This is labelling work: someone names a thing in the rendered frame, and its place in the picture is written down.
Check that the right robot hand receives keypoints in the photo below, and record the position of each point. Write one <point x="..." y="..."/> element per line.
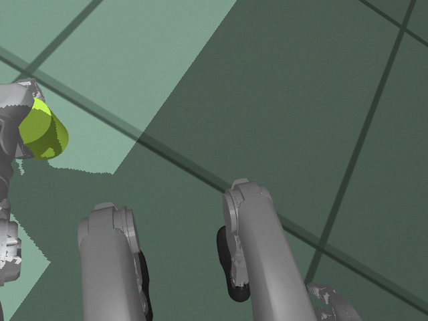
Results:
<point x="340" y="308"/>

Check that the right robot foot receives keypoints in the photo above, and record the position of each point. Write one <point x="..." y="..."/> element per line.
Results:
<point x="239" y="294"/>

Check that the left robot arm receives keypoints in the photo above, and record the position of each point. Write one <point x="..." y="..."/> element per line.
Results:
<point x="10" y="245"/>

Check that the left robot hand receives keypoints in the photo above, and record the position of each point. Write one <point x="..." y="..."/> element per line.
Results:
<point x="16" y="102"/>

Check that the mug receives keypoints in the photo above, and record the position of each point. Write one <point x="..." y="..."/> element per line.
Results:
<point x="43" y="133"/>

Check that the left robot foot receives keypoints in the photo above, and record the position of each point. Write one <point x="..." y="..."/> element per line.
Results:
<point x="145" y="283"/>

